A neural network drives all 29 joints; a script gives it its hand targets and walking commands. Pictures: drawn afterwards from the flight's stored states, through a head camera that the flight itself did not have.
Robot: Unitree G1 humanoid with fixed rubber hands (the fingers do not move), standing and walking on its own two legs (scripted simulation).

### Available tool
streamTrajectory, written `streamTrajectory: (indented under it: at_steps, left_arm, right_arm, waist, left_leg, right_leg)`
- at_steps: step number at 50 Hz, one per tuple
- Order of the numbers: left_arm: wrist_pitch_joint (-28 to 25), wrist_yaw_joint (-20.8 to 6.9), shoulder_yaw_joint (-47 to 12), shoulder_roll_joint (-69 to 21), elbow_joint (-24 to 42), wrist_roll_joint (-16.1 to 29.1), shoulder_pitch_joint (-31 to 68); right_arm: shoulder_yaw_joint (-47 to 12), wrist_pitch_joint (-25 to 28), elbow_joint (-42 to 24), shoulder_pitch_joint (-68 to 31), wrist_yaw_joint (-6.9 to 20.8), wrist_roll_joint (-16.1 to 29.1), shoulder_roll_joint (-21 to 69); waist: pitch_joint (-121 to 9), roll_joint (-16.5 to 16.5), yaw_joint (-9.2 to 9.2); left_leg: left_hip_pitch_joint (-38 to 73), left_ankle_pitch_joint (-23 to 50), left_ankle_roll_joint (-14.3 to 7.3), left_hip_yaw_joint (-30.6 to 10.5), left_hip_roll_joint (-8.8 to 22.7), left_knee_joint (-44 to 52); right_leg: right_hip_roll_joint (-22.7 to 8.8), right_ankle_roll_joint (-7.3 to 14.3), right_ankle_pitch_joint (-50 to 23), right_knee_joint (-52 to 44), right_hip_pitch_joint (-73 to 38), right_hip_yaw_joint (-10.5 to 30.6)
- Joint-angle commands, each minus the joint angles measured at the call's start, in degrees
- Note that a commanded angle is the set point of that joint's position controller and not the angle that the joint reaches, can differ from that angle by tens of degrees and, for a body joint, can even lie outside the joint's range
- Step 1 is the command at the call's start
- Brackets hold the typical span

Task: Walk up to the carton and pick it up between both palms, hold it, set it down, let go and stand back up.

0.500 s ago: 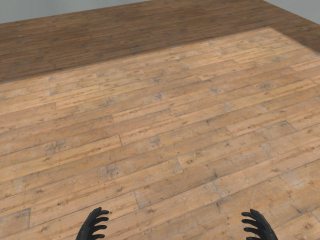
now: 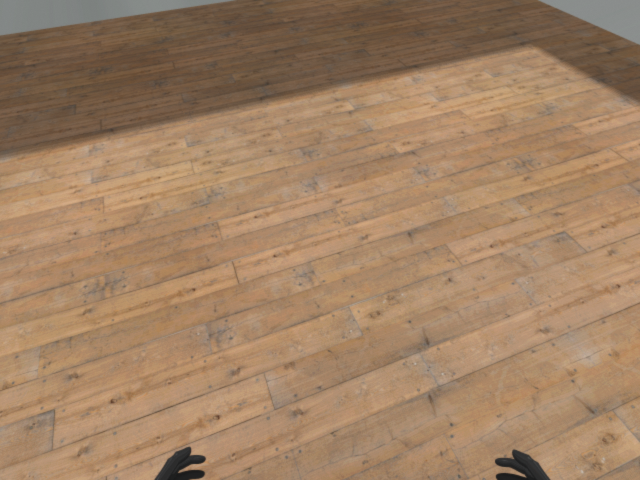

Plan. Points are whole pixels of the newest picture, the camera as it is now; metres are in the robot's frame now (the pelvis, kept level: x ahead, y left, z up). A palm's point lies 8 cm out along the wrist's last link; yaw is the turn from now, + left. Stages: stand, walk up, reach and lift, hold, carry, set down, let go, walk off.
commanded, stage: stand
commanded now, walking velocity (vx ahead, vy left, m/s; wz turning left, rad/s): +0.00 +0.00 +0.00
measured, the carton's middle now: out of the picture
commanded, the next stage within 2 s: walk up in 0.96 s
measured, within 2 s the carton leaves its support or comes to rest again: neither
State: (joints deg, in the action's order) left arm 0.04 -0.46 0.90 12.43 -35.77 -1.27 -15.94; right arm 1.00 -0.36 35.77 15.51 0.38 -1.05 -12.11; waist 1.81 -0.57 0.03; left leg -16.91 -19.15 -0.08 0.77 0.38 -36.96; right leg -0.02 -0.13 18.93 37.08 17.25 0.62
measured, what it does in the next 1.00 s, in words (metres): stands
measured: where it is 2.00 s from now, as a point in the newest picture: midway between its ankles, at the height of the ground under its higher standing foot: outside the picture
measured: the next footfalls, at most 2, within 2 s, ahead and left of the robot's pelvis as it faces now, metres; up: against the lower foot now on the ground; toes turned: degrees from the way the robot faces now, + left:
left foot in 1.50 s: +0.02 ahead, +0.27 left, +0.00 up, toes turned +25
right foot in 1.84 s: +0.13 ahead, +0.15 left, +0.00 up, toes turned +32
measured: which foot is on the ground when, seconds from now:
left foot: down 0.00-1.00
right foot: down 0.00-1.00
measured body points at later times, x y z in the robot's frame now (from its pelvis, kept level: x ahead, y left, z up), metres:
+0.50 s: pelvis -0.01 +0.00 +0.00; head +0.00 +0.00 +0.45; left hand +0.10 +0.24 -0.11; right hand +0.10 -0.24 -0.11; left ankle +0.01 +0.12 -0.72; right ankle +0.01 -0.12 -0.72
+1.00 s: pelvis +0.00 +0.00 +0.01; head +0.01 +0.00 +0.45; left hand +0.10 +0.24 -0.11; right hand +0.09 -0.25 -0.11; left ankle +0.01 +0.12 -0.72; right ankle +0.01 -0.12 -0.72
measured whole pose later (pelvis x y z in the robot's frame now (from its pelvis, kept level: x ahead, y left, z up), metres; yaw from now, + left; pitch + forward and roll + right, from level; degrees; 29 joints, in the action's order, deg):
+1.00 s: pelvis +0.00 +0.00 +0.01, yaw -1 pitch -1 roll +0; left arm 0.0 -0.2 0.4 13.1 -38.0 -0.8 -17.8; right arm 0.6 -0.2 38.9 17.4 0.2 -0.6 -12.8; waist 2.0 -0.4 -0.1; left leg -15.5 -17.2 0.0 1.6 0.5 -33.7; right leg 0.2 -0.1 16.9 34.3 16.4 1.4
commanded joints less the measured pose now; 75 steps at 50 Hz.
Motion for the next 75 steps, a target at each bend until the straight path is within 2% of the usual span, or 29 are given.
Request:
streamTrajectory:
  at_steps: [1, 27, 37, 57, 58, 59, 60, 61, 62, 63, 65, 66, 67, 69, 71, 72, 73, 74, 75]
  left_arm:
    - [-1.67, 0.36, 2.28, 6.5, 6.36, 0.14, 0.86]
    - [-1.9, 0.51, 2.22, 7.39, 4.71, 0.3, -0.99]
    - [-1.68, 0.6, 2.1, 7.34, 4.15, 0.38, -1.42]
    - [-1.66, 0.73, 1.82, 7.97, 2.76, 0.56, -2.04]
    - [-1.8, 1.63, 5.27, 14.14, 1.97, -1.69, -0.27]
    - [-1.81, 2.26, 6.24, 16.59, 0.53, -1.94, -4.01]
    - [-1.76, 2.7, 6.82, 17.77, -0.15, -2.21, -5.35]
    - [-1.88, 3.1, 6.67, 17.61, -1.06, -2.29, -6.33]
    - [-2.18, 3.35, 6.14, 16.2, -1.78, -2.13, -5.82]
    - [-2.45, 3.58, 5.74, 15.11, -2.3, -2.17, -4.44]
    - [-2.67, 4.07, 5.58, 14.1, -1.43, -2.62, 1.28]
    - [-2.73, 4.19, 5.6, 14.14, -1.33, -2.55, 2.53]
    - [-2.81, 4.11, 5.84, 14.84, -1.49, -2.46, 3.41]
    - [-3.11, 3.73, 6.19, 16.15, -1.95, -2.36, 4.29]
    - [-2.92, 3.36, 6.63, 17.05, -1.53, -2.91, 6.12]
    - [-2.64, 3.14, 6.77, 17.43, -1.34, -3.13, 6.33]
    - [-2.27, 2.93, 6.51, 17.11, -1.18, -3.07, 6.27]
    - [-1.9, 2.69, 5.98, 15.83, -1.36, -2.9, 5.87]
    - [-1.47, 2.08, 4.88, 12.31, -1.41, -2.59, 4.25]
  right_arm:
    - [2.5, 1.87, -6.17, -1.17, -0.28, 0.15, -7.17]
    - [2.42, 1.92, -3.84, 0.9, -0.41, 0.24, -7.71]
    - [2.19, 1.76, -2.96, 1.24, -0.48, 0.33, -7.94]
    - [1.83, 1.81, -1.54, 2.05, -0.57, 0.46, -8.38]
    - [3.34, 0.37, -2.68, -1.18, 1.7, -0.87, -12.76]
    - [2.87, -0.42, -3.86, -1.62, 2.74, -1.36, -11.0]
    - [2.59, -1.43, -4.91, -3.58, 3.01, -3.01, -9.47]
    - [2.95, -2.55, -5.3, -5.41, 3.11, -4.6, -10.56]
    - [3.4, -3.02, -5.28, -6.37, 3.34, -4.95, -11.18]
    - [3.57, -3.14, -5.19, -5.85, 3.77, -4.56, -10.92]
    - [3.44, -3.29, -2.85, -1.08, 4.89, -3.2, -9.07]
    - [3.08, -3.31, -2.1, -0.36, 5.38, -2.76, -8.4]
    - [2.94, -3.22, -2.0, -0.45, 5.79, -2.41, -8.0]
    - [2.97, -2.72, -2.32, -1.39, 6.41, -2.22, -7.59]
    - [3.48, -1.9, -1.53, 0.67, 6.75, -1.53, -7.79]
    - [3.85, -1.47, -0.78, 2.06, 6.8, -1.39, -8.26]
    - [4.47, -1.04, 0.5, 3.87, 6.6, -1.35, -9.29]
    - [5.32, -0.44, 2.63, 7.37, 6.05, -1.31, -10.56]
    - [6.6, 0.09, 4.66, 10.89, 5.13, -1.09, -13.57]
  waist:
    - [-1.53, 0.66, 0.0]
    - [-2.2, -0.17, -0.16]
    - [-1.72, 0.71, 0.02]
    - [-2.57, 0.34, -0.13]
    - [-0.7, -0.3, 0.0]
    - [-3.46, -6.99, 2.09]
    - [-2.76, -10.64, 3.11]
    - [-2.07, -8.08, 3.74]
    - [-1.17, -4.87, 3.69]
    - [0.5, -3.0, 3.06]
    - [1.55, -5.12, 0.31]
    - [1.3, -5.97, 0.18]
    - [0.97, -7.93, 0.18]
    - [-0.25, -9.57, 0.12]
    - [-2.06, -11.66, -1.43]
    - [-3.32, -11.85, -2.09]
    - [-4.43, -8.61, -3.4]
    - [-6.25, -2.3, -5.69]
    - [-5.97, 7.93, -7.96]
  left_leg:
    - [-0.79, 4.67, -1.78, -4.89, 4.4, 7.92]
    - [1.29, 6.03, -1.89, -4.6, 4.77, 8.5]
    - [1.14, 6.21, -1.97, -4.58, 5.09, 9.11]
    - [2.87, 7.64, -1.87, -4.14, 5.16, 9.69]
    - [-13.16, 20.25, -3.7, -8.67, 2.71, 2.7]
    - [-18.39, 13.8, -1.82, -2.59, -0.22, -6.56]
    - [-20.89, -7.65, 0.38, -0.88, 1.59, -18.5]
    - [-20.97, -10.77, 1.28, -2.94, 5.5, -25.04]
    - [-20.37, -9.65, 1.5, -4.37, 7.02, -27.43]
    - [-19.56, -7.86, 1.65, -5.43, 8.08, -26.89]
    - [-18.17, -2.6, 2.28, -5.24, 8.85, -24.64]
    - [-17.31, -0.85, 2.48, -4.18, 8.47, -22.87]
    - [-16.16, 0.17, 2.43, -3.59, 8.71, -20.31]
    - [-9.85, 1.36, 1.61, -2.54, 9.65, -12.88]
    - [-2.15, 1.69, 0.5, 1.58, 8.0, -6.76]
    - [0.96, 1.79, -0.08, 3.83, 6.78, -4.16]
    - [5.2, 4.16, -0.92, 6.17, 4.77, -0.63]
    - [11.18, 5.98, -2.15, 7.04, 2.18, 4.02]
    - [15.63, 6.43, -4.25, 4.47, -0.28, 8.29]
  right_leg:
    - [-3.76, 1.89, -5.3, -7.26, 0.29, 4.26]
    - [-4.37, 2.31, -6.29, -8.65, -0.09, 5.29]
    - [-4.22, 2.28, -6.92, -8.72, -0.51, 5.39]
    - [-4.41, 2.31, -8.3, -9.36, -1.15, 5.78]
    - [-8.56, 6.7, -10.58, -7.62, -12.84, 6.27]
    - [-18.34, 11.6, -14.1, -12.83, -19.37, 12.41]
    - [-29.21, 17.92, -20.55, -17.4, -16.64, 16.64]
    - [-32.58, 21.63, -22.54, -17.73, -13.95, 19.53]
    - [-31.99, 22.02, -21.49, -18.23, -11.19, 17.92]
    - [-29.7, 20.47, -20.21, -18.11, -9.55, 13.92]
    - [-23.86, 16.51, -18.41, -17.65, -9.54, 3.68]
    - [-22.04, 15.36, -17.42, -17.74, -10.38, 0.35]
    - [-21.54, 14.98, -15.96, -17.83, -10.68, -1.83]
    - [-21.14, 13.98, -12.46, -17.01, -8.06, -5.54]
    - [-19.67, 12.47, -11.17, -14.41, -5.6, -9.81]
    - [-19.4, 12.02, -10.46, -11.75, -5.5, -10.53]
    - [-18.37, 11.2, -8.04, -7.44, -3.56, -11.93]
    - [-15.57, 9.64, -3.19, 0.85, -0.46, -14.11]
    - [-10.59, 6.88, 2.49, 12.69, 4.73, -16.41]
